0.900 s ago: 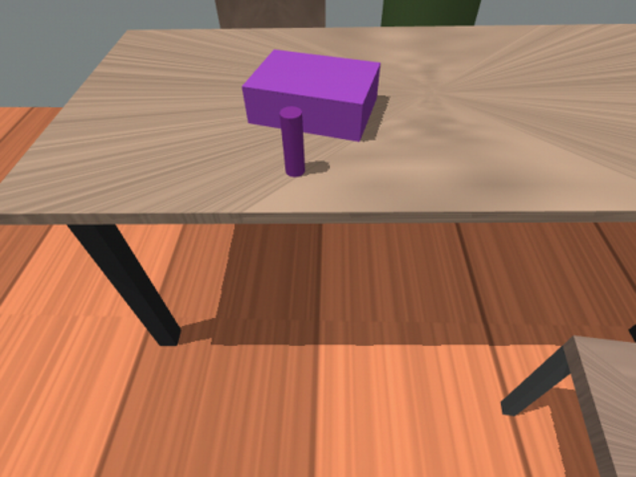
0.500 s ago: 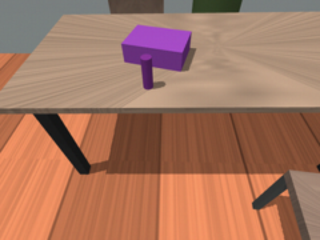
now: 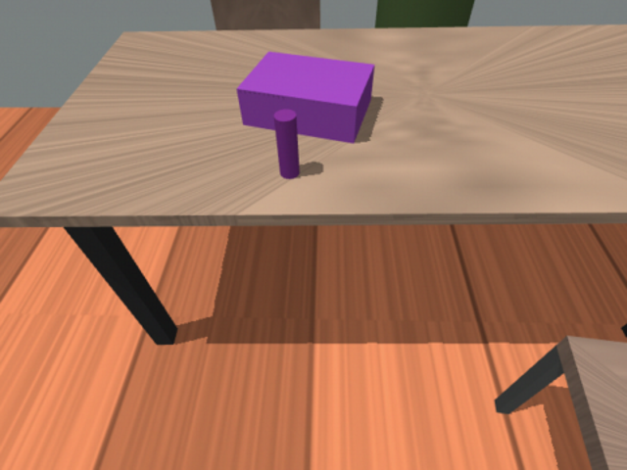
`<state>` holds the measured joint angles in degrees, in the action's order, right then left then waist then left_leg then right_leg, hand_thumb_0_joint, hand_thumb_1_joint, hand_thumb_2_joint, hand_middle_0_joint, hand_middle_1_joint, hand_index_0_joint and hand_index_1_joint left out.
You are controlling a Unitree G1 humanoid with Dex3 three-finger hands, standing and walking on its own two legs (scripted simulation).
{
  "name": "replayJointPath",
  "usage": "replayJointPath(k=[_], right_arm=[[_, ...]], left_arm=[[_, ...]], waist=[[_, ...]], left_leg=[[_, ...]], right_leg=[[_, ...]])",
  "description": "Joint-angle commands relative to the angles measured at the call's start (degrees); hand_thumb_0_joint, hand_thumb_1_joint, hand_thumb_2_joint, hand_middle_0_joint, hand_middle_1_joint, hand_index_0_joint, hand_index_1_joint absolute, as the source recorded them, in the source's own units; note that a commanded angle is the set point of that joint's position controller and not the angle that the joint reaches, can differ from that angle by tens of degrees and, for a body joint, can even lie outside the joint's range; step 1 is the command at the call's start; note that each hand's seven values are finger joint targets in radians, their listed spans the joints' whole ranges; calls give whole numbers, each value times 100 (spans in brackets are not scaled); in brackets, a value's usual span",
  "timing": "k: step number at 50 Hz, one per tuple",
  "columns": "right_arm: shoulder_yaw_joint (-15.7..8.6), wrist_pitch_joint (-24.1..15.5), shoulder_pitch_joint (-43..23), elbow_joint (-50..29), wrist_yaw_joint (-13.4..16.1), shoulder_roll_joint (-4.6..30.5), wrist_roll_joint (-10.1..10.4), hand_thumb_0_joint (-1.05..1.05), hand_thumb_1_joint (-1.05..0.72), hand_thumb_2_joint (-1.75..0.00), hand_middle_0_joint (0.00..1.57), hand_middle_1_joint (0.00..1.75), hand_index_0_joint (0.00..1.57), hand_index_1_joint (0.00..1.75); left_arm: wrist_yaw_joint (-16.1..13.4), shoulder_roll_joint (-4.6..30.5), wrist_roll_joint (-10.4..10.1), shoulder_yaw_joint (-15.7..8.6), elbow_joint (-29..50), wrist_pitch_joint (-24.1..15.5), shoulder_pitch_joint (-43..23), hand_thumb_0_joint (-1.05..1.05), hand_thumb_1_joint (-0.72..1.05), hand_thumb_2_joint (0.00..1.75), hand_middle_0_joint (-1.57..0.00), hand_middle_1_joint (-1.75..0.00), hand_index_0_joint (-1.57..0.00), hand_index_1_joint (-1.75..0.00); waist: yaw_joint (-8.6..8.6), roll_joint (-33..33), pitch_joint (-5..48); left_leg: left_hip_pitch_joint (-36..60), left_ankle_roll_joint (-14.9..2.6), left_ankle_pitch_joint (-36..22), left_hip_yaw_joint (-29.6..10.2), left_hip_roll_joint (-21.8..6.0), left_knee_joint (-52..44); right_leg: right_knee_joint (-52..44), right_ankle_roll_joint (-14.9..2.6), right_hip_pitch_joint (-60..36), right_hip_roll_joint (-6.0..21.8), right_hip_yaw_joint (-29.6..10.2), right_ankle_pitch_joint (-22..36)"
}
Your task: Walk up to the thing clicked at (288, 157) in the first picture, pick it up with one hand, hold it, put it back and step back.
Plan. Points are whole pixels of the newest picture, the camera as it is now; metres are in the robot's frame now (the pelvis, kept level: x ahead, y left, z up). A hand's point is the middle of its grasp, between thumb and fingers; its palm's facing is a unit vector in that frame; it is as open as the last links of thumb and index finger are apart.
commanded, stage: stand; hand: left
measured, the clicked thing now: (287, 146) +0.67 +0.09 +0.03
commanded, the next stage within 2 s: walk up in 0.22 s
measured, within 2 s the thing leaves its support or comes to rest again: neither
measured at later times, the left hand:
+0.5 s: hand out of the picture +0.11 +0.23 -0.16, palm faces -0.06 -0.92 -0.38, open 7.4 cm
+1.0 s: hand (241, 421) +0.22 +0.15 -0.18, palm faces -0.03 -0.95 -0.32, open 7.4 cm
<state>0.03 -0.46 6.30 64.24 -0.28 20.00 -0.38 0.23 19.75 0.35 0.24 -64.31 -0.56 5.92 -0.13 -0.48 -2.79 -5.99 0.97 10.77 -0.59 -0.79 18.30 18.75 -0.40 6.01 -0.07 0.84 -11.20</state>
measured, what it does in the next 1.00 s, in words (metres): walks ahead: right foot, then left foot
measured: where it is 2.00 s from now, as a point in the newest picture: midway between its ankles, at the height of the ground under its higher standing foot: outside the picture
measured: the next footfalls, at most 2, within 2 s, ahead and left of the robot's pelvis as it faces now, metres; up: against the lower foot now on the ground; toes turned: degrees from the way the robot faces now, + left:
right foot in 0.50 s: +0.14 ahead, -0.23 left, +0.00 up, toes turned -3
left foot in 0.82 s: +0.21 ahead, -0.01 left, +0.00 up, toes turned +1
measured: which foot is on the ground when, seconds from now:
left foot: down 0.00-0.52, up 0.54-0.80, down 0.82-1.00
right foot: down 0.00-0.26, up 0.28-0.48, down 0.50-0.84, up 0.86-1.00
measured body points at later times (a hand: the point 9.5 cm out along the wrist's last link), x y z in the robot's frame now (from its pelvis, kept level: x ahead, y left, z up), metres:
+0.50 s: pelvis +0.03 -0.06 -0.02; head +0.05 -0.06 +0.43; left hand +0.11 +0.28 -0.13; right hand +0.04 -0.41 -0.13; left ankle -0.01 +0.13 -0.75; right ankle +0.09 -0.22 -0.75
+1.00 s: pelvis +0.15 -0.12 -0.02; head +0.18 -0.09 +0.43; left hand +0.22 +0.19 -0.16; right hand +0.22 -0.43 -0.12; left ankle +0.19 -0.01 -0.75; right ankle +0.15 -0.25 -0.71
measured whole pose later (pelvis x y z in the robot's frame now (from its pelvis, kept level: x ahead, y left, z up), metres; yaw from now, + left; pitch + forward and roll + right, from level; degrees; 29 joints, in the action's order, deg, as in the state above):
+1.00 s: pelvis +0.15 -0.12 -0.02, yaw +0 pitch -3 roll +0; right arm -1.9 -4.5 16.6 48.3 -0.2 20.7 -1.2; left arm 1.7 23.4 0.4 -2.7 -49.9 1.0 14.8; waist -0.2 4.1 -5.9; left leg -16.2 -1.5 15.7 2.5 0.0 34.6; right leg 53.7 -1.8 21.9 0.7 -2.5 -27.9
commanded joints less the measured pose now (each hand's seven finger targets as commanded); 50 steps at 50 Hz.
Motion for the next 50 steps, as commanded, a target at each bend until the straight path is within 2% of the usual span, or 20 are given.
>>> replayJointPath(k=[1,10,11,12,14,17,21,23,25,26,27,28,32,36,40,41,42,43,47,50], right_arm=[[-199,-144,-200,-333,92,1156,1,0,-90,-90,20,30,20,30],[-211,-130,-205,-361,96,1171,-8,0,-90,-90,20,30,20,30],[-562,-256,709,-463,156,1772,-59,0,-90,-90,20,30,20,30],[-694,-302,1258,-314,196,2018,-101,0,-90,-90,20,30,20,30],[-914,-402,1139,-574,272,2349,-143,0,-90,-90,20,30,20,30],[-844,-528,663,-949,295,2016,-142,0,-90,-90,20,30,20,30],[-916,-509,614,-1269,187,2063,-250,0,-90,-90,20,30,20,30],[-882,-461,323,-1408,159,2020,-237,0,-90,-90,20,30,20,30],[-722,-361,466,-1474,178,1524,-248,0,-90,-90,20,30,20,30],[-546,-353,772,-1624,199,1053,-135,0,-90,-90,20,30,20,30],[-621,-302,600,-1698,233,1385,-60,0,-90,-90,20,30,20,30],[-700,-315,621,-1628,225,1699,-37,0,-90,-90,20,30,20,30],[-696,-376,1446,-1321,55,1626,-6,0,-90,-90,20,30,20,30],[-681,-422,1347,-1624,-106,1457,-53,0,-90,-90,20,30,20,30],[-729,-509,2030,-1446,40,1331,-107,0,-90,-90,20,30,20,30],[-801,-543,2151,-1478,110,1667,-185,0,-90,-90,20,30,20,30],[-854,-584,1946,-1722,138,2137,-227,0,-90,-90,20,30,20,30],[-899,-548,1639,-1843,119,2320,-69,0,-90,-90,20,30,20,30],[-683,-560,1213,-1955,180,1753,-57,0,-90,-90,20,30,20,30],[-591,-499,1053,-1966,176,1603,-83,0,-90,-90,20,30,20,30]], left_arm=[[-86,1230,5,-231,322,-143,-173,0,90,90,-20,-30,-20,-30],[-89,1224,20,-246,328,-146,-160,0,90,90,-20,-30,-20,-30],[131,1712,259,-723,827,-27,-99,0,90,90,-20,-30,-20,-30],[216,1546,299,-712,933,60,-313,0,90,90,-20,-30,-20,-30],[331,1427,360,-796,1299,203,-425,0,90,90,-20,-30,-20,-30],[460,1419,220,-851,1395,182,131,0,90,90,-20,-30,-20,-30],[602,1355,256,-879,1633,168,91,0,90,90,-20,-30,-20,-30],[567,1323,237,-917,1502,134,657,0,90,90,-20,-30,-20,-30],[462,1655,249,-1085,1119,36,1830,0,90,90,-20,-30,-20,-30],[387,2289,326,-1230,1193,-12,2234,0,90,90,-20,-30,-20,-30],[397,2482,260,-1189,1488,-11,1801,0,90,90,-20,-30,-20,-30],[383,2447,187,-1149,1745,-11,1288,0,90,90,-20,-30,-20,-30],[283,1872,116,-946,1928,-95,777,0,90,90,-20,-30,-20,-30],[260,1916,138,-931,2088,-200,1010,0,90,90,-20,-30,-20,-30],[193,1480,49,-631,2252,-120,597,0,90,90,-20,-30,-20,-30],[175,1062,6,-484,2258,-90,833,0,90,90,-20,-30,-20,-30],[151,920,-28,-472,2245,-34,1087,0,90,90,-20,-30,-20,-30],[63,1623,30,-675,2030,30,1305,0,90,90,-20,-30,-20,-30],[38,1497,9,-642,1788,10,1266,0,90,90,-20,-30,-20,-30],[46,1264,-6,-581,1703,-36,1106,0,90,90,-20,-30,-20,-30]], waist=[[-19,108,453],[-6,91,407],[245,538,644],[465,18,348],[432,-474,-440],[-15,-350,-215],[64,-959,-225],[-298,-872,-70],[-773,518,331],[-929,2414,291],[-751,2207,76],[-499,1372,-369],[-48,845,-423],[-124,890,-256],[436,114,127],[460,-1029,208],[231,-1478,103],[187,-854,165],[-60,-750,26],[-35,-900,266]], left_leg=[[89,-212,-1097,-471,-664,-239],[124,-203,-961,-477,-663,-247],[506,-660,983,-790,-707,73],[939,-940,2259,-1506,-1195,-383],[514,-1524,2766,-2737,-2341,-888],[352,-1371,1784,-1950,-1980,-628],[-452,-1191,908,-861,-1507,-160],[-1150,-964,648,-404,-1222,442],[-2167,-655,1116,139,-593,2561],[-3160,-381,2520,435,271,4280],[-3151,-272,2646,-112,338,4965],[-2995,-269,2227,-453,21,5267],[-2232,-303,1510,-280,-361,4202],[-1775,-295,1411,-73,-372,2658],[391,-265,-32,256,87,1070],[536,-471,620,-1099,-670,180],[443,-937,1026,-3292,-1957,-416],[-78,-1623,1503,-3676,-2330,-318],[-197,-1297,-984,-1659,-1525,285],[-356,-1232,-2814,-859,-1299,760]], right_leg=[[-262,-121,-125,751,-539,1120],[-302,-107,-60,735,-525,970],[496,-241,443,276,-348,-896],[1234,-249,1623,145,-216,-1823],[3326,-125,3161,445,-843,-1719],[3467,-132,2876,713,-1188,-1360],[2301,-26,1750,570,-413,-1346],[1643,-91,635,376,38,-601],[1259,-39,-1072,-20,309,-441],[-137,-456,-1063,1110,-1930,-2281],[-1023,-1180,-125,2057,-3709,-3143],[-1030,-1471,486,2146,-3738,-3401],[-477,-1316,1102,1519,-1918,-2195],[-228,-1443,961,1648,-1602,-1212],[1444,-917,2052,1104,-577,6],[2690,-537,2423,499,-65,-491],[3458,-202,3043,-197,-111,-1857],[3998,-193,2521,89,-631,-2388],[3726,-150,2339,353,-708,-1662],[2850,-39,1661,325,-240,-1455]])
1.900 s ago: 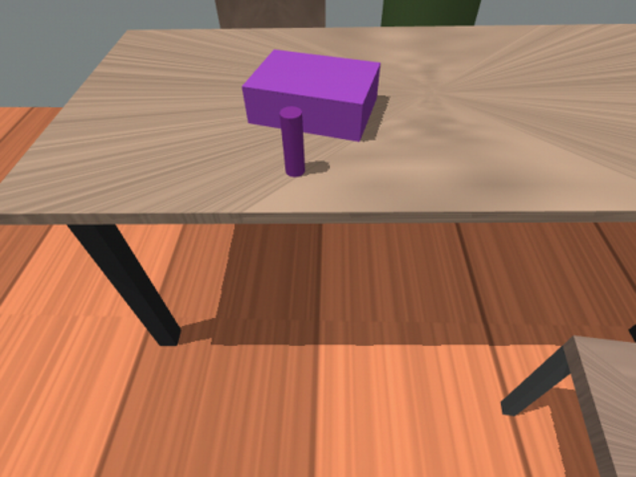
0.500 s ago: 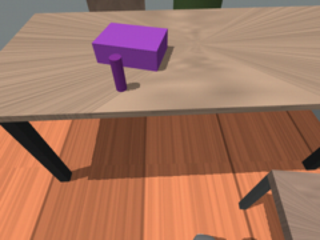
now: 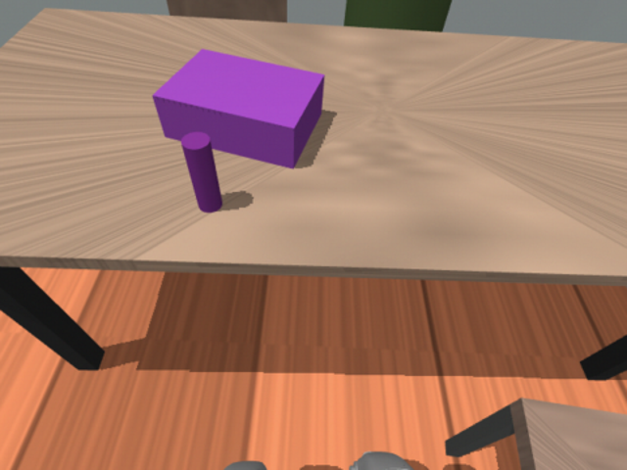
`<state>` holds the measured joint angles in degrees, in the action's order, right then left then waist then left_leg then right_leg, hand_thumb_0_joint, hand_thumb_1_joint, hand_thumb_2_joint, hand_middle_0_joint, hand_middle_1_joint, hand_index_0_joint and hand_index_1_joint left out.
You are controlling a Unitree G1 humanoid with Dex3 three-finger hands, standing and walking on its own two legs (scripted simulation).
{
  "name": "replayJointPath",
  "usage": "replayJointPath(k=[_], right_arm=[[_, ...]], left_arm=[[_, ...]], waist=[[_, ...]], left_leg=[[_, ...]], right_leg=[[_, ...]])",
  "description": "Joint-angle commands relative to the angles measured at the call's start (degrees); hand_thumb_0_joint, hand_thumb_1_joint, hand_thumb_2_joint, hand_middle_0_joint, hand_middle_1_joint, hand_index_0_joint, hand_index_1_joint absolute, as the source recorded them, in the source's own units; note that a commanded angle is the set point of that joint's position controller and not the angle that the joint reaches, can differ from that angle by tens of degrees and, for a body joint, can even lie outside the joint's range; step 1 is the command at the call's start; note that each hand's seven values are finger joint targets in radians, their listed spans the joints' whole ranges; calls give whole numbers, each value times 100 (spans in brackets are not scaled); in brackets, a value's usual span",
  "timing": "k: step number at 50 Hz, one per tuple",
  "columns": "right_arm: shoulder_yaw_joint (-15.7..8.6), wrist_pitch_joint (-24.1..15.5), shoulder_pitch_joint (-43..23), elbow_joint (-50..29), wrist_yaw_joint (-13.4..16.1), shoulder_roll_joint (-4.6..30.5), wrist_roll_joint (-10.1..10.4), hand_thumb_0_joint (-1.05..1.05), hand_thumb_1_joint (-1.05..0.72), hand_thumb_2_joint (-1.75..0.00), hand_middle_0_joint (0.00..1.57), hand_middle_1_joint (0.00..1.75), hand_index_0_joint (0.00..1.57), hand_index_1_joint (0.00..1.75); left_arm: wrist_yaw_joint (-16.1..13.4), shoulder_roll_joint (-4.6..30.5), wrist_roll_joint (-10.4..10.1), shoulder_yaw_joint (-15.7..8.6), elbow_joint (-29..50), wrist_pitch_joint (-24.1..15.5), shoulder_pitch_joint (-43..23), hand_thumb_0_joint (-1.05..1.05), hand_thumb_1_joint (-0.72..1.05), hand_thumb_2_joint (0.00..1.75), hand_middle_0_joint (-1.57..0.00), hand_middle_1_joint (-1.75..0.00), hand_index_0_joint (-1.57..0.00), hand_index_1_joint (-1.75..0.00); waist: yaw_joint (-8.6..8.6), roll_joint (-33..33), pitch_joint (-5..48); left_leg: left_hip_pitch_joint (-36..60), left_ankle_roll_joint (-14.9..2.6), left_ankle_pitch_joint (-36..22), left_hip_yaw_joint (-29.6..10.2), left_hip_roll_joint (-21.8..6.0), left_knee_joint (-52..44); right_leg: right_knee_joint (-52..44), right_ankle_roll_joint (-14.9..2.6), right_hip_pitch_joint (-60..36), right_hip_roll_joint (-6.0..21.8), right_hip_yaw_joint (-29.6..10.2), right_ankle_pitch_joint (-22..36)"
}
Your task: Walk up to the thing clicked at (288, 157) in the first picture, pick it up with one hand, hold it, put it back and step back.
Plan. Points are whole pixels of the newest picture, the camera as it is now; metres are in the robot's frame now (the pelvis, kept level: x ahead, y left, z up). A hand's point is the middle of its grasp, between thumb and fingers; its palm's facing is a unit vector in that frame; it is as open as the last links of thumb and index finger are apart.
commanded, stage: walk up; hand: left
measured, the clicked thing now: (203, 175) +0.52 +0.21 +0.05
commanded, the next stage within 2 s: stand in 1.40 s
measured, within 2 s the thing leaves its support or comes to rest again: neither
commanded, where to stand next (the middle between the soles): +0.09 -0.01 m, yaw +1 degrees
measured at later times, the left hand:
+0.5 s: hand out of the picture +0.13 +0.23 -0.14, palm faces +0.02 -0.93 -0.37, open 7.4 cm
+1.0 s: hand out of the picture +0.09 +0.24 -0.13, palm faces +0.05 -0.94 -0.35, open 7.4 cm
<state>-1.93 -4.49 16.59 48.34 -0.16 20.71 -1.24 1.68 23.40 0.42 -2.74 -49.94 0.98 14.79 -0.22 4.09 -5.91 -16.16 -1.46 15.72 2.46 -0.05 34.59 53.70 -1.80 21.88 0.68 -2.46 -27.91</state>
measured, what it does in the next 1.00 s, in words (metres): steps on the spot: right foot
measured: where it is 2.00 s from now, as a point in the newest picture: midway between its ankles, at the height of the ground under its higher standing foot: outside the picture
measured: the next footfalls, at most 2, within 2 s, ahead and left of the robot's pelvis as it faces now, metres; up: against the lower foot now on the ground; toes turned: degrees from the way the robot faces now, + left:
right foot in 0.12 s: +0.10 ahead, -0.16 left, +0.00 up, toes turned -1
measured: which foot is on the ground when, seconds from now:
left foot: down 0.00-1.00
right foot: up 0.00-0.10, down 0.12-1.00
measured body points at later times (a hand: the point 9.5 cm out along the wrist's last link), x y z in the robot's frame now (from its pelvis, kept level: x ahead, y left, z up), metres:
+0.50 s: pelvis +0.03 -0.03 +0.00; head +0.05 -0.04 +0.45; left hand +0.13 +0.28 -0.11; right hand +0.12 -0.34 -0.13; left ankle +0.02 +0.11 -0.73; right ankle +0.06 -0.16 -0.73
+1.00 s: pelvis +0.03 -0.03 +0.02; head +0.03 -0.03 +0.47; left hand +0.09 +0.29 -0.11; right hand +0.13 -0.32 -0.11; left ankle +0.02 +0.11 -0.73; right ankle +0.06 -0.16 -0.73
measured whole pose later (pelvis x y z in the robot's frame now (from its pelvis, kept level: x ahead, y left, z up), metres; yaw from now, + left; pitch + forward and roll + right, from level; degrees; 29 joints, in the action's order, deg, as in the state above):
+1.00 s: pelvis +0.03 -0.03 +0.02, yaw +3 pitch -3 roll +0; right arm -0.7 0.5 4.8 64.8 -1.3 20.3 0.0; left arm 0.7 20.6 0.5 -0.8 -66.4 -0.8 4.9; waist -0.9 -0.6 -2.8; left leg -6.6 1.2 12.2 -1.3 -1.1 21.4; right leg 20.1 1.7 9.0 2.8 2.5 -8.4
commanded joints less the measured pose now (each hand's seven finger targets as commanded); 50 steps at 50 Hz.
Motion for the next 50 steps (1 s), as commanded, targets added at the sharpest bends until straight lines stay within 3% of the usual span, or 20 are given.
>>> replayJointPath(k=[1,3,4,5,6,7,8,9,11,13,15,17,18,19,20,22,24,28,32,50], right_arm=[[-378,-63,-19,-376,165,1534,19,0,-90,-90,20,30,20,30],[-348,56,-175,-368,152,1531,97,0,-90,-90,20,30,20,30],[-320,126,-349,-396,139,1497,144,0,-90,-90,20,30,20,30],[-252,191,-402,-411,125,1275,190,0,-90,-90,20,30,20,30],[-192,229,-364,-446,116,1100,236,0,-90,-90,20,30,20,30],[-187,310,-282,-362,131,1023,218,0,-90,-90,20,30,20,30],[-281,395,-321,-189,155,1240,177,0,-90,-90,20,30,20,30],[-279,416,-400,-116,138,1250,169,0,-90,-90,20,30,20,30],[-249,421,-368,41,101,1215,206,0,-90,-90,20,30,20,30],[-249,392,-354,179,72,1199,192,0,-90,-90,20,30,20,30],[-231,350,-225,363,66,1117,136,0,-90,-90,20,30,20,30],[-287,278,-222,509,79,1213,48,0,-90,-90,20,30,20,30],[-336,250,-347,463,99,1449,-15,0,-90,-90,20,30,20,30],[-325,228,-977,388,57,1620,79,0,-90,-90,20,30,20,30],[-278,239,-1115,420,22,1515,119,0,-90,-90,20,30,20,30],[-165,287,-989,590,15,1266,125,0,-90,-90,20,30,20,30],[-142,323,-1014,717,12,1274,140,0,-90,-90,20,30,20,30],[-121,336,-1120,906,-4,1272,113,0,-90,-90,20,30,20,30],[-87,323,-1327,1027,-6,1287,106,0,-90,-90,20,30,20,30],[-86,355,-1485,1309,-12,1190,103,0,-90,-90,20,30,20,30]], left_arm=[[-114,835,-18,-256,261,-216,139,0,90,90,-20,-30,-20,-30],[-166,792,-42,-256,111,-254,222,0,90,90,-20,-30,-20,-30],[-186,833,-33,-264,30,-284,332,0,90,90,-20,-30,-20,-30],[-202,1007,5,-300,13,-326,220,0,90,90,-20,-30,-20,-30],[-228,1317,55,-344,82,-383,98,0,90,90,-20,-30,-20,-30],[-223,1597,-2,-351,138,-401,-170,0,90,90,-20,-30,-20,-30],[-218,1672,-7,-336,176,-405,-485,0,90,90,-20,-30,-20,-30],[-232,1503,19,-279,164,-405,-553,0,90,90,-20,-30,-20,-30],[-281,1469,65,-265,88,-417,-695,0,90,90,-20,-30,-20,-30],[-287,1438,100,-274,27,-415,-674,0,90,90,-20,-30,-20,-30],[-274,1365,48,-242,36,-392,-826,0,90,90,-20,-30,-20,-30],[-256,1162,-46,-172,14,-342,-922,0,90,90,-20,-30,-20,-30],[-249,978,-90,-120,41,-320,-937,0,90,90,-20,-30,-20,-30],[-250,901,-137,-89,-88,-293,-911,0,90,90,-20,-30,-20,-30],[-268,993,-80,-117,-240,-303,-924,0,90,90,-20,-30,-20,-30],[-243,1091,-37,-124,-314,-356,-1155,0,90,90,-20,-30,-20,-30],[-239,1168,-46,-101,-436,-377,-1149,0,90,90,-20,-30,-20,-30],[-228,1071,-47,-55,-620,-342,-1376,0,90,90,-20,-30,-20,-30],[-201,967,-46,-27,-825,-321,-1419,0,90,90,-20,-30,-20,-30],[-175,916,20,-27,-1254,-339,-1406,0,90,90,-20,-30,-20,-30]], waist=[[-21,-1411,659],[-97,-1413,779],[-195,-1273,894],[-214,-847,894],[-148,-108,1027],[-50,367,958],[-17,532,682],[0,500,520],[6,739,436],[-42,943,645],[72,848,901],[136,392,1135],[64,-122,1190],[-178,-517,956],[-184,-491,921],[-47,-321,903],[-25,-517,864],[-16,-441,795],[-66,-562,713],[-36,-494,640]], left_leg=[[565,-937,-3820,-953,-1314,-649],[196,-794,-3738,-760,-1180,-207],[-7,-633,-3087,-657,-1031,57],[-392,-359,-2179,-641,-838,230],[-652,-118,-1245,-423,-500,740],[-519,79,510,-292,-88,1207],[-229,64,1737,-396,-92,1679],[-340,26,1963,-564,-105,1782],[-657,2,1632,-613,-196,1550],[-607,40,1436,-472,-182,1012],[-100,39,985,-263,-89,78],[788,-30,-719,-494,-253,-837],[929,-233,-1475,-1264,-791,-984],[418,-478,-1377,-1537,-1071,-833],[217,-492,-1364,-1300,-1026,-643],[235,-182,-1128,-782,-547,-614],[418,-86,-984,-700,-466,-646],[497,-140,-844,-857,-605,-1084],[403,-126,-743,-928,-698,-1467],[655,8,-588,-836,-659,-1899]], right_leg=[[-961,71,-190,203,241,384],[-1622,33,-853,22,481,1094],[-2177,-4,-1239,-27,514,1759],[-2393,-83,-1551,133,219,2400],[-2638,-320,-1686,855,-782,2903],[-3058,-999,-971,1908,-1984,2780],[-3054,-1346,-386,2115,-2192,2721],[-3084,-1282,-335,1962,-2018,2676],[-2953,-1016,-687,1621,-1535,2639],[-2744,-919,-1112,1451,-1264,3231],[-2418,-827,-1171,1343,-940,3600],[-2019,-428,-820,1166,-582,3746],[-1760,-151,-504,869,-367,3139],[-1965,51,-704,343,63,1894],[-2222,31,-1087,394,57,1691],[-2565,-100,-1216,727,-265,2103],[-2729,-206,-1117,888,-352,2385],[-2924,-83,-1131,719,-135,1970],[-3115,11,-1398,604,9,2016],[-3746,142,-1526,687,10,1983]])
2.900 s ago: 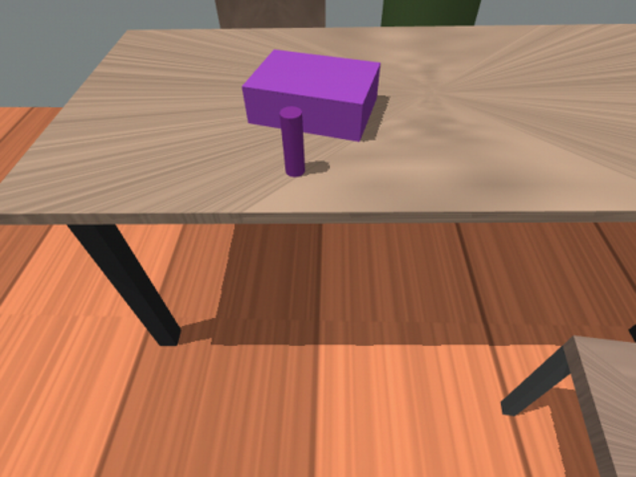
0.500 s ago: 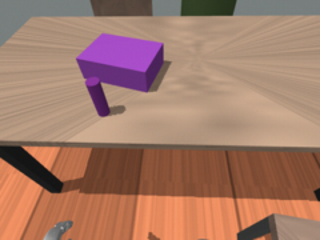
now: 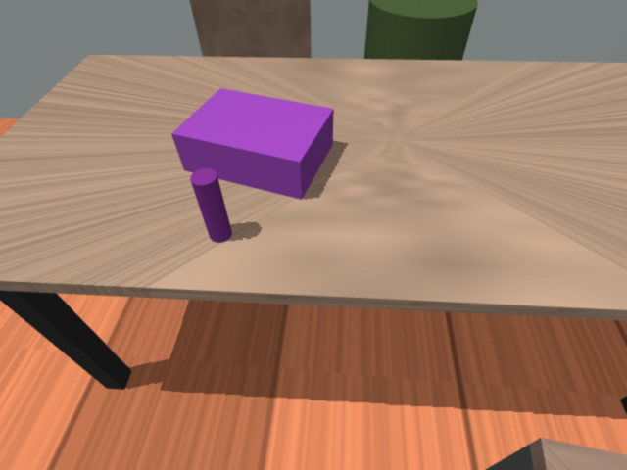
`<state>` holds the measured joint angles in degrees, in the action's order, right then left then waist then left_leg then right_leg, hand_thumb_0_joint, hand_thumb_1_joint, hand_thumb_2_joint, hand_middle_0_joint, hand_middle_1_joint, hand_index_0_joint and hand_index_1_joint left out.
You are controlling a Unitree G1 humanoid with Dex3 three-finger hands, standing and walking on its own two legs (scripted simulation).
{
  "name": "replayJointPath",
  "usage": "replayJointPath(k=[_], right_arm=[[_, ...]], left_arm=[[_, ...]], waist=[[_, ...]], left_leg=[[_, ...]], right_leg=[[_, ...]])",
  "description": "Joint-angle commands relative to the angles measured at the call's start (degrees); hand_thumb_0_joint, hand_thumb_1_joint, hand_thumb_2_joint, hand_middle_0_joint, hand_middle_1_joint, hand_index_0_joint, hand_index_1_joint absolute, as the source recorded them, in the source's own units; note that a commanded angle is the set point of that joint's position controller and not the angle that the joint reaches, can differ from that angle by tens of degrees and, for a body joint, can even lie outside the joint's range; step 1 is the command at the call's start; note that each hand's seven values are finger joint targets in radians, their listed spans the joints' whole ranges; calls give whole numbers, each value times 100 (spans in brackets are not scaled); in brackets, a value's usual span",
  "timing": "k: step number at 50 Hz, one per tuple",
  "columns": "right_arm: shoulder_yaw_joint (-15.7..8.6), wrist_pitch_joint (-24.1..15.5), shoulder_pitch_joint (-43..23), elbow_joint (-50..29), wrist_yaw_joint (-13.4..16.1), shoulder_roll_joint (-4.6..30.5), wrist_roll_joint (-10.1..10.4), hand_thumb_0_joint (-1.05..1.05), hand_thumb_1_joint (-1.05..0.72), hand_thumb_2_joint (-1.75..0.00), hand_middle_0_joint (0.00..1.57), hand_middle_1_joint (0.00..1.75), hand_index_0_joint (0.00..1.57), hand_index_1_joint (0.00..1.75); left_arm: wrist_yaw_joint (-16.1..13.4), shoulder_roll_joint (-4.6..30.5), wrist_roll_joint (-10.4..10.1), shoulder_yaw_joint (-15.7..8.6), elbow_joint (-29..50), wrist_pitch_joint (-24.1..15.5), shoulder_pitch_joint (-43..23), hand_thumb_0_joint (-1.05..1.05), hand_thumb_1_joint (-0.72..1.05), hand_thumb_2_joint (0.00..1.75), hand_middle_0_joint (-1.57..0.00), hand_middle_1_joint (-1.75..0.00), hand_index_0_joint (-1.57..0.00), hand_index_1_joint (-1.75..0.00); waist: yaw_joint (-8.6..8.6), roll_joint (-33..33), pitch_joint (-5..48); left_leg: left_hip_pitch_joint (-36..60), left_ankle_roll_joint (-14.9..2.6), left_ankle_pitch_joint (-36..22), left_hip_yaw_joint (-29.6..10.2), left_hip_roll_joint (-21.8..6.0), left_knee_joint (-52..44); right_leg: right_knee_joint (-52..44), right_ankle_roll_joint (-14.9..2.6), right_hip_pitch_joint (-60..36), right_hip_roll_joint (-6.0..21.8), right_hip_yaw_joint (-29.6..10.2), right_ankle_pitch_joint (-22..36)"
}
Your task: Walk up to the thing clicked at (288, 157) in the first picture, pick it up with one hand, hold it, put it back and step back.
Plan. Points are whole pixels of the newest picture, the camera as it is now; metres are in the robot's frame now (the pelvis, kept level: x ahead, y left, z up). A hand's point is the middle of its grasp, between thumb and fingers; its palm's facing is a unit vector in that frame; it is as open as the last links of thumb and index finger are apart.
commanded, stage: walk up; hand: left
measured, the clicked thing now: (212, 207) +0.50 +0.21 +0.03
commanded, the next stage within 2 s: stand in 0.40 s
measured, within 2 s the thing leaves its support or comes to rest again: neither
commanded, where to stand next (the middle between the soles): +0.06 +0.01 m, yaw -1 degrees
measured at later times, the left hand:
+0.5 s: hand out of the picture +0.10 +0.25 -0.15, palm faces +0.00 -0.94 -0.35, open 7.4 cm
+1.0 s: hand out of the picture +0.10 +0.24 -0.15, palm faces -0.02 -0.94 -0.35, open 7.4 cm
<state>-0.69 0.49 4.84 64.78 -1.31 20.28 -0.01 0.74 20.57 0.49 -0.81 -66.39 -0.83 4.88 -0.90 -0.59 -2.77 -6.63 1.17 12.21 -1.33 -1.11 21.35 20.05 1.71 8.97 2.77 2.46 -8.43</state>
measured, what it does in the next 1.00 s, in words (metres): stands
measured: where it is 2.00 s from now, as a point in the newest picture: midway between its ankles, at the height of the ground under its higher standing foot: outside the picture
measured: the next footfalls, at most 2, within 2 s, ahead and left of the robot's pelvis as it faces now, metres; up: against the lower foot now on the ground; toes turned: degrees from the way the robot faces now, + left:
none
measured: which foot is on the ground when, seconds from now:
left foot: down 0.00-1.00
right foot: down 0.00-1.00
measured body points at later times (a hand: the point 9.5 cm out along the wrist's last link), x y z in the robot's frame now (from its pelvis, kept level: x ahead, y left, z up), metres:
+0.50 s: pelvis +0.01 +0.00 +0.00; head +0.02 -0.01 +0.45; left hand +0.10 +0.30 -0.13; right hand +0.09 -0.30 -0.13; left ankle +0.00 +0.13 -0.75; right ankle +0.03 -0.14 -0.75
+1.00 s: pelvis +0.02 -0.02 +0.00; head +0.03 -0.02 +0.45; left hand +0.10 +0.29 -0.13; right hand +0.10 -0.32 -0.13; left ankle +0.00 +0.13 -0.75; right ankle +0.03 -0.14 -0.75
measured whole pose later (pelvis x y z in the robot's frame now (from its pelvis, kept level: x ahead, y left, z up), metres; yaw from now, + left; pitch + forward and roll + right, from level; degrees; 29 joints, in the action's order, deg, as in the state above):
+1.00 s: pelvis +0.02 -0.02 +0.00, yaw +0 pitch -2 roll +0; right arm -0.5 0.0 5.9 64.5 -0.6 20.5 -0.4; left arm 0.5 20.2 0.4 -0.2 -65.1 -0.5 5.3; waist 0.0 -0.9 -2.8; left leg -4.2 2.6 11.8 -1.5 -2.4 17.8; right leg 19.5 0.4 8.0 1.5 2.8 -9.7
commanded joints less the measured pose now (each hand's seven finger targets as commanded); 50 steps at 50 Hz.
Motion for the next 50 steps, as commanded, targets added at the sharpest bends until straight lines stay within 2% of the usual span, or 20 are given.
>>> replayJointPath(k=[1,19,20,22,24,29,31,38,50], right_arm=[[-213,-145,-293,-335,102,1221,-12,0,-90,-90,20,30,20,30],[-247,-124,-195,-340,127,1205,-23,0,-90,-90,20,30,20,30],[-207,-169,-172,-336,140,1141,-71,0,-90,-90,20,30,20,30],[-225,-201,-166,-318,152,1241,-66,0,-90,-90,20,30,20,30],[-213,-212,-147,-315,154,1244,-64,0,-90,-90,20,30,20,30],[-188,-228,-147,-343,151,1159,-47,0,-90,-90,20,30,20,30],[-195,-222,-118,-344,160,1215,-55,0,-90,-90,20,30,20,30],[-170,-222,-138,-367,169,1202,-50,0,-90,-90,20,30,20,30],[-177,-181,-72,-382,158,1181,-66,0,-90,-90,20,30,20,30]], left_arm=[[-80,1207,15,-225,372,-158,-398,0,90,90,-20,-30,-20,-30],[-117,1172,23,-255,449,-151,-340,0,90,90,-20,-30,-20,-30],[-124,1212,0,-210,398,-128,-265,0,90,90,-20,-30,-20,-30],[-120,1145,-8,-193,409,-123,-241,0,90,90,-20,-30,-20,-30],[-114,1154,-14,-191,415,-114,-242,0,90,90,-20,-30,-20,-30],[-107,1220,-10,-189,429,-118,-241,0,90,90,-20,-30,-20,-30],[-104,1198,-6,-185,443,-105,-260,0,90,90,-20,-30,-20,-30],[-96,1206,-8,-175,475,-102,-277,0,90,90,-20,-30,-20,-30],[-109,1256,-7,-177,498,-110,-237,0,90,90,-20,-30,-20,-30]], waist=[[37,0,352],[60,19,582],[75,184,477],[61,60,492],[59,-8,471],[77,84,499],[86,28,508],[75,15,526],[101,162,453]], left_leg=[[-249,-258,-279,-462,-561,-568],[-100,-225,-970,-397,-551,-468],[-104,-184,-1060,-434,-620,-608],[-88,-189,-1121,-424,-642,-589],[-129,-163,-1060,-396,-622,-627],[12,-142,-1289,-365,-638,-630],[-68,-148,-1007,-337,-618,-649],[20,-136,-1261,-314,-643,-604],[31,-126,-912,-271,-636,-594]], right_leg=[[-383,-221,-255,484,-479,15],[-276,-209,-518,526,-404,709],[-259,-227,-428,520,-414,647],[-252,-229,-513,542,-435,736],[-267,-222,-533,533,-438,645],[-247,-234,-528,538,-434,847],[-295,-230,-552,534,-442,675],[-241,-259,-558,550,-477,973],[-339,-277,-445,520,-488,717]])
